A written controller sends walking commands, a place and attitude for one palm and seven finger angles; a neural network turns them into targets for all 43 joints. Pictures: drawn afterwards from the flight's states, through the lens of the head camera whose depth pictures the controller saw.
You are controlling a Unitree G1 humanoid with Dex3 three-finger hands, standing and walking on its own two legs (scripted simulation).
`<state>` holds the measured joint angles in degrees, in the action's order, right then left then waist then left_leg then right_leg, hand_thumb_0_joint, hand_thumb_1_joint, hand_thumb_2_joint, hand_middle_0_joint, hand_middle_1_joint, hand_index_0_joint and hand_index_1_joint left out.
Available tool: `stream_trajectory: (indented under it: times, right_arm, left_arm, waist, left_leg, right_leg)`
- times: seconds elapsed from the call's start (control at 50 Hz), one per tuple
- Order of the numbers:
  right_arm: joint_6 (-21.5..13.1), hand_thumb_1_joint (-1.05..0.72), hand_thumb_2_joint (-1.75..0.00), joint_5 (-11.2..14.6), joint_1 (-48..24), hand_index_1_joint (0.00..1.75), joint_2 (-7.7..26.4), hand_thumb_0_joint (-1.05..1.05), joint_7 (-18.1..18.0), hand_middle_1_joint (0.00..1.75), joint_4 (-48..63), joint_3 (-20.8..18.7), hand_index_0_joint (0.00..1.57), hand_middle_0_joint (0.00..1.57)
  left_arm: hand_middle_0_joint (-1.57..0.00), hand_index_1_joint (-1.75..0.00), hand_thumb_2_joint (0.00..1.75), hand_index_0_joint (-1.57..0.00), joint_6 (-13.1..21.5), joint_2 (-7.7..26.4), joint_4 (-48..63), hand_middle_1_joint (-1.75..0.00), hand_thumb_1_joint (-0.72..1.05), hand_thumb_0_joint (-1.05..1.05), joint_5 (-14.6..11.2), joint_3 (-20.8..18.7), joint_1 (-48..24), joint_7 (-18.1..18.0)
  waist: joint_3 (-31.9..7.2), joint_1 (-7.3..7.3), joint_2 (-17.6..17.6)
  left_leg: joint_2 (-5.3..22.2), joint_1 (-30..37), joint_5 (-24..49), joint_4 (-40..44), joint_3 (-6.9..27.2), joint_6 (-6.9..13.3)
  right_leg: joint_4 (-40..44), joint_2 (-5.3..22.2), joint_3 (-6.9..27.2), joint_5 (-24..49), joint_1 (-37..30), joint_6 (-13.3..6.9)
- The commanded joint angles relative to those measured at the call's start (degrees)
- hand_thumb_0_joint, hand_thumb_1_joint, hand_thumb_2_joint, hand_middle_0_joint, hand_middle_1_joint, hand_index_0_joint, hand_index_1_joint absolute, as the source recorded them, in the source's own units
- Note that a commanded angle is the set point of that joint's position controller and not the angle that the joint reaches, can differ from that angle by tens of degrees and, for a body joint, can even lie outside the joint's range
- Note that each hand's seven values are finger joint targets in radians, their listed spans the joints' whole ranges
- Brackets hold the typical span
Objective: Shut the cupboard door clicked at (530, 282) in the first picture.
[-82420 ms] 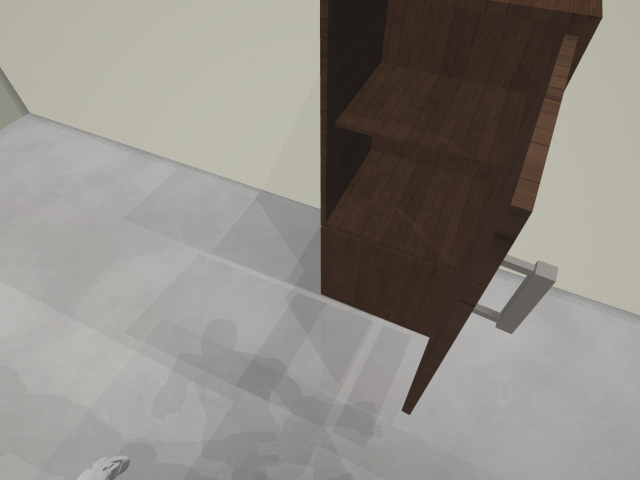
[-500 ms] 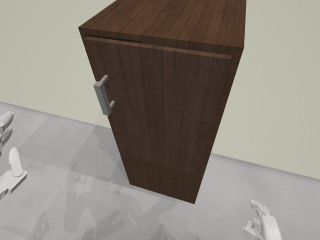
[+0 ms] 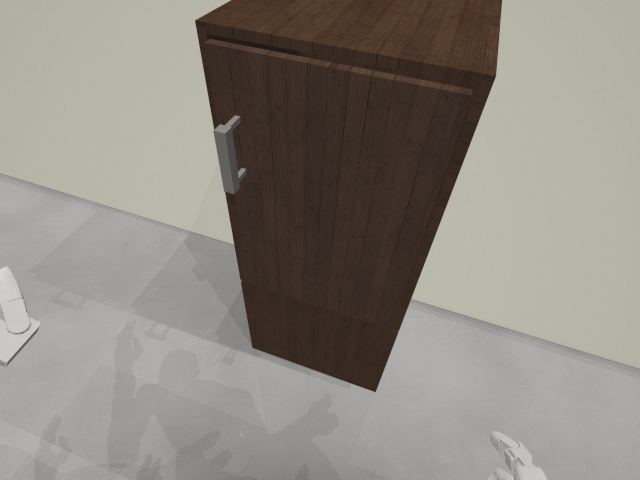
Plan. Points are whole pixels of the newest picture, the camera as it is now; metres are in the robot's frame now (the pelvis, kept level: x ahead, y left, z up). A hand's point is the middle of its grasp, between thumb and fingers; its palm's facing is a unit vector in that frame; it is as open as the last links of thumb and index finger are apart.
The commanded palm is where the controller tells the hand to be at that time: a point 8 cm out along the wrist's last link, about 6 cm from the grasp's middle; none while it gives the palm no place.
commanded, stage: step back with the hand held close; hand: left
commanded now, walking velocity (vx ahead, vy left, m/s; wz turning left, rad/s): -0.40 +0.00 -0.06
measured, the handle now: (233, 154) +0.60 +0.18 +0.08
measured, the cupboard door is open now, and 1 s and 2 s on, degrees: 0 0 0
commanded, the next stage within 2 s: stop stepping back and stand still in 0.76 s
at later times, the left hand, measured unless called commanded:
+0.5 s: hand out of the picture +0.15 +0.27 +0.19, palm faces +0.46 -0.75 -0.46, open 7.4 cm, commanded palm +0.07 +0.31 +0.19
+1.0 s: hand out of the picture +0.08 +0.30 +0.19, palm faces +0.38 -0.81 -0.45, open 7.4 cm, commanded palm +0.01 +0.33 +0.19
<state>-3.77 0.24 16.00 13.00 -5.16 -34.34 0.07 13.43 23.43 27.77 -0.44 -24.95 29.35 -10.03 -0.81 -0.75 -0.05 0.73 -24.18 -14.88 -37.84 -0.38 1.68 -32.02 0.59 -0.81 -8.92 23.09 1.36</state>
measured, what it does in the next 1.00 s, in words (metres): walks backwards: right foot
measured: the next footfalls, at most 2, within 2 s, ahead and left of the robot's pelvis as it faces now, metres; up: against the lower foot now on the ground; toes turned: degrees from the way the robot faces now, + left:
right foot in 0.62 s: -0.09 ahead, -0.13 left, +0.00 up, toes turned +5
left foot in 1.20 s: -0.02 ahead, +0.13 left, +0.00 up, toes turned -1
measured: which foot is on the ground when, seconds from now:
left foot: down 0.00-1.00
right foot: down 0.00-0.44, up 0.46-0.60, down 0.62-1.00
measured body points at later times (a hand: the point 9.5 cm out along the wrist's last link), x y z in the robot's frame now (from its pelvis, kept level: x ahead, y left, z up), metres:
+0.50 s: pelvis -0.05 +0.01 +0.00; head -0.04 +0.03 +0.45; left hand +0.12 +0.31 +0.21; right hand +0.12 -0.24 -0.07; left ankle +0.07 +0.11 -0.72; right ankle +0.03 -0.14 -0.71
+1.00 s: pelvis -0.13 +0.03 +0.01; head -0.14 +0.07 +0.46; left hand +0.06 +0.34 +0.21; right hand +0.02 -0.23 -0.05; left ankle +0.06 +0.11 -0.72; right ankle -0.14 -0.13 -0.71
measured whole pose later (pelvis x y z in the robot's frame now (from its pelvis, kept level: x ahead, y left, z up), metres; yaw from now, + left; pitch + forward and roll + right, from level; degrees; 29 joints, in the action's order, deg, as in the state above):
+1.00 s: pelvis -0.13 +0.03 +0.01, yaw -1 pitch +0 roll -6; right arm -5.5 -0.1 12.2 11.6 -4.8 -34.8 -1.4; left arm 14.9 28.8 26.5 -3.7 -26.9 30.5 -7.2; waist -2.1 -3.0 -1.3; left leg 3.8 -28.8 -3.6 -24.3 -1.8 1.2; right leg -31.4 -4.7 3.1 -25.6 13.7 0.0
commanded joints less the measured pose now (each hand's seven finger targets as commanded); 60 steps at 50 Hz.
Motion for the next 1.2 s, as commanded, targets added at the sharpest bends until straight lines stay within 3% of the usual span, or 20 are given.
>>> stream_trajectory:
  times: [0.0, 0.16, 0.26, 0.3, 0.36, 0.42, 0.44, 0.54, 0.6, 0.64, 0.68, 0.76, 0.86, 0.92, 0.96, 1.02, 1.06, 1.1, 1.14, 1.18]
  right_arm:
    - [-4.22, -0.90, -0.90, -0.14, -7.06, 0.30, 8.03, 0.00, -0.26, 0.30, 9.38, -3.12, 0.20, 0.20]
    - [-5.16, -0.90, -0.90, -0.28, -7.96, 0.30, 8.42, 0.00, -0.12, 0.30, 9.05, -3.93, 0.20, 0.20]
    - [-4.36, -0.90, -0.90, -0.91, -6.99, 0.30, 6.40, 0.00, 1.08, 0.30, 7.53, -3.84, 0.20, 0.20]
    - [-3.17, -0.90, -0.90, -0.59, -6.98, 0.30, 4.98, 0.00, 1.78, 0.30, 6.88, -3.41, 0.20, 0.20]
    - [-1.99, -0.90, -0.90, -0.36, -7.28, 0.30, 6.18, 0.00, 1.35, 0.30, 6.99, -3.90, 0.20, 0.20]
    - [-3.18, -0.90, -0.90, -0.01, -8.85, 0.30, 7.94, 0.00, 0.15, 0.30, 8.43, -3.92, 0.20, 0.20]
    - [-4.14, -0.90, -0.90, -0.43, -9.80, 0.30, 7.13, 0.00, -0.15, 0.30, 8.41, -4.47, 0.20, 0.20]
    - [-6.81, -0.90, -0.90, -0.74, -10.04, 0.30, 6.45, 0.00, 1.01, 0.30, 6.30, -4.12, 0.20, 0.20]
    - [-7.50, -0.90, -0.90, -1.69, -9.91, 0.30, 6.49, 0.00, 1.21, 0.30, 3.80, -3.30, 0.20, 0.20]
    - [-7.28, -0.90, -0.90, -1.73, -9.97, 0.30, 5.25, 0.00, 0.76, 0.30, 2.83, -3.23, 0.20, 0.20]
    - [-7.21, -0.90, -0.90, -0.16, -10.27, 0.30, 4.42, 0.00, 0.37, 0.30, 3.59, -4.21, 0.20, 0.20]
    - [-4.60, -0.90, -0.90, -0.85, -13.34, 0.30, 4.13, 0.00, 0.16, 0.30, 6.08, -3.14, 0.20, 0.20]
    - [-3.53, -0.90, -0.90, -0.31, -11.17, 0.30, 5.98, 0.00, 0.02, 0.30, 7.98, -3.46, 0.20, 0.20]
    - [-4.70, -0.90, -0.90, -0.17, -9.50, 0.30, 7.62, 0.00, -0.11, 0.30, 8.97, -3.84, 0.20, 0.20]
    - [-5.87, -0.90, -0.90, -0.81, -9.40, 0.30, 6.88, 0.00, 0.08, 0.30, 8.97, -4.10, 0.20, 0.20]
    - [-6.43, -0.90, -0.90, -0.93, -7.35, 0.30, 5.63, 0.00, 1.30, 0.30, 8.58, -4.24, 0.20, 0.20]
    - [-6.02, -0.90, -0.90, -1.24, -5.66, 0.30, 5.87, 0.00, 1.63, 0.30, 6.83, -4.93, 0.20, 0.20]
    - [-4.46, -0.90, -0.90, -1.64, -3.16, 0.30, 5.47, 0.00, 1.00, 0.30, 4.87, -4.87, 0.20, 0.20]
    - [-3.68, -0.90, -0.90, -1.64, -3.71, 0.30, 4.96, 0.00, 0.08, 0.30, 4.39, -2.60, 0.20, 0.20]
    - [-5.14, -0.90, -0.90, -1.21, -4.59, 0.30, 7.67, 0.00, -0.86, 0.30, 3.49, -2.35, 0.20, 0.20]
  left_arm:
    - [-0.20, -0.30, 0.90, -0.20, 4.23, 10.66, 11.84, -0.30, 0.90, 0.00, -0.24, -7.89, -2.49, -1.27]
    - [-0.20, -0.30, 0.90, -0.20, 5.00, 11.55, 11.77, -0.30, 0.90, 0.00, 0.56, -9.65, -5.48, -0.46]
    - [-0.20, -0.30, 0.90, -0.20, 4.74, 13.36, 13.23, -0.30, 0.90, 0.00, -0.60, -10.13, -5.58, -1.01]
    - [-0.20, -0.30, 0.90, -0.20, 4.21, 12.26, 12.80, -0.30, 0.90, 0.00, -1.03, -8.02, -4.60, -1.30]
    - [-0.20, -0.30, 0.90, -0.20, 4.08, 13.28, 12.21, -0.30, 0.90, 0.00, -1.32, -9.51, -1.80, -2.01]
    - [-0.20, -0.30, 0.90, -0.20, 5.06, 11.20, 14.25, -0.30, 0.90, 0.00, -0.74, -9.96, -1.76, -1.78]
    - [-0.20, -0.30, 0.90, -0.20, 5.31, 11.84, 16.17, -0.30, 0.90, 0.00, -0.90, -10.60, -3.05, -1.32]
    - [-0.20, -0.30, 0.90, -0.20, 5.24, 9.57, 12.97, -0.30, 0.90, 0.00, -2.40, -8.15, 1.70, 0.20]
    - [-0.20, -0.30, 0.90, -0.20, 6.65, 9.93, 15.79, -0.30, 0.90, 0.00, -2.18, -6.10, -4.39, 0.59]
    - [-0.20, -0.30, 0.90, -0.20, 7.40, 11.58, 17.46, -0.30, 0.90, 0.00, -2.01, -5.81, -8.75, -0.29]
    - [-0.20, -0.30, 0.90, -0.20, 6.18, 14.00, 18.22, -0.30, 0.90, 0.00, -2.40, -6.55, -9.72, -0.31]
    - [-0.20, -0.30, 0.90, -0.20, 5.04, 16.52, 14.31, -0.30, 0.90, 0.00, -2.66, -10.37, -2.37, 0.21]
    - [-0.20, -0.30, 0.90, -0.20, 5.21, 14.34, 7.80, -0.30, 0.90, 0.00, -3.11, -8.60, -1.43, 1.56]
    - [-0.20, -0.30, 0.90, -0.20, 4.50, 11.90, 8.29, -0.30, 0.90, 0.00, -3.94, -8.48, 2.18, 1.41]
    - [-0.20, -0.30, 0.90, -0.20, 4.46, 14.47, 12.32, -0.30, 0.90, 0.00, -4.52, -9.86, 2.70, 1.49]
    - [-0.20, -0.30, 0.90, -0.20, 3.21, 13.00, 20.07, -0.30, 0.90, 0.00, -4.09, -7.57, 3.92, 1.25]
    - [-0.20, -0.30, 0.90, -0.20, 2.10, 16.16, 22.50, -0.30, 0.90, 0.00, -3.43, -9.81, 3.54, 0.31]
    - [-0.20, -0.30, 0.90, -0.20, 0.29, 14.44, 20.40, -0.30, 0.90, 0.00, -2.40, -8.50, 0.87, -0.02]
    - [-0.20, -0.30, 0.90, -0.20, -0.07, 13.31, 15.19, -0.30, 0.90, 0.00, -1.70, -7.31, -8.57, -1.20]
    - [-0.20, -0.30, 0.90, -0.20, -0.29, 11.02, 11.08, -0.30, 0.90, 0.00, -0.88, -4.71, -18.50, -1.34]
  waist:
    - [-3.56, 0.47, -4.66]
    - [-3.14, 0.68, -5.11]
    - [-4.34, 0.12, 5.20]
    - [-6.65, -0.35, 9.72]
    - [-6.03, -0.89, 2.51]
    - [-6.01, -0.31, -15.06]
    - [-7.66, 0.46, -15.48]
    - [-4.21, 0.91, -13.37]
    - [-4.72, 0.55, -10.23]
    - [-12.70, 0.44, -6.19]
    - [-17.10, -0.45, 3.96]
    - [-7.57, -0.13, -1.28]
    - [0.28, -0.85, -4.43]
    - [-2.39, 0.13, -13.37]
    - [-8.09, 1.45, -13.36]
    - [-12.85, 1.09, -12.77]
    - [-13.01, -0.12, 0.39]
    - [-5.07, -1.56, 12.43]
    - [2.72, -3.35, 2.42]
    - [7.30, -3.31, -16.17]
  left_leg:
    - [5.72, -18.57, -20.61, 16.52, 6.91, 2.76]
    - [7.64, -26.73, -27.68, 15.39, 6.95, 4.14]
    - [0.59, -8.90, -16.46, 0.57, 1.56, -0.53]
    - [-0.63, -0.64, -10.20, -3.05, 0.11, -1.54]
    - [1.63, 2.30, -11.20, 5.68, 3.31, -0.13]
    - [15.67, -20.39, -27.80, 26.82, 17.07, 5.80]
    - [18.94, -20.75, -22.38, 27.49, 18.54, 6.87]
    - [16.62, -9.75, -14.33, 21.35, 9.54, 4.04]
    - [13.24, 1.83, -2.11, 16.89, 6.26, 0.75]
    - [9.93, 15.57, 15.92, 9.99, 0.58, -1.89]
    - [5.62, 20.82, 13.30, 5.56, -2.91, -2.55]
    - [3.31, 15.51, 4.06, 5.03, -2.69, -3.82]
    - [5.48, 10.40, -6.42, 14.90, 2.43, -3.11]
    - [11.46, -2.16, -28.77, 33.48, 11.11, -1.92]
    - [12.08, -0.33, -25.98, 34.53, 9.90, -2.91]
    - [5.71, 6.31, -19.55, 24.28, -1.88, -5.79]
    - [-1.02, 20.78, -7.94, -0.74, -8.61, -5.89]
    - [0.15, 20.14, -4.49, -22.85, 1.40, -4.45]
    - [3.50, 15.81, -9.63, -8.29, 3.82, -3.05]
    - [9.85, 2.02, -25.93, 22.64, 16.68, -0.29]
  right_leg:
    - [0.00, 0.74, 6.80, -6.20, -17.91, -1.35]
    - [-7.24, -0.76, 9.81, -2.78, -20.97, -1.31]
    - [11.32, 9.14, 20.22, -14.08, -1.59, -5.72]
    - [15.56, 12.28, 18.77, -16.45, 2.88, -6.56]
    - [12.53, 7.11, 11.56, -17.41, 5.55, -4.00]
    - [-14.88, -5.04, 1.84, -8.80, -14.76, 0.49]
    - [-20.57, -6.21, 1.73, -8.20, -17.18, 0.55]
    - [-7.60, -4.53, 1.49, -14.37, -10.79, -1.08]
    - [5.81, -2.42, 6.29, -7.09, -4.98, -1.94]
    - [8.06, 1.87, 11.29, 7.68, -0.77, -2.66]
    - [9.77, 3.91, 11.69, 13.68, 0.70, 0.11]
    - [14.58, 5.64, 13.32, -1.91, 7.43, -3.41]
    - [14.58, -2.58, 5.78, -19.85, 8.56, -1.98]
    - [0.92, -9.39, -1.73, -21.71, -8.09, -1.97]
    - [-2.31, -10.23, -2.47, -20.26, -13.80, -2.30]
    - [5.07, -7.19, -2.53, -21.27, -13.83, -4.04]
    - [17.29, 3.50, 8.32, -28.15, 6.77, -8.14]
    - [20.45, 13.53, 18.14, -37.90, 25.26, -12.99]
    - [11.93, 8.82, 10.34, -34.83, 23.35, -7.47]
    - [-9.84, -2.72, 1.46, -25.48, 10.51, -1.47]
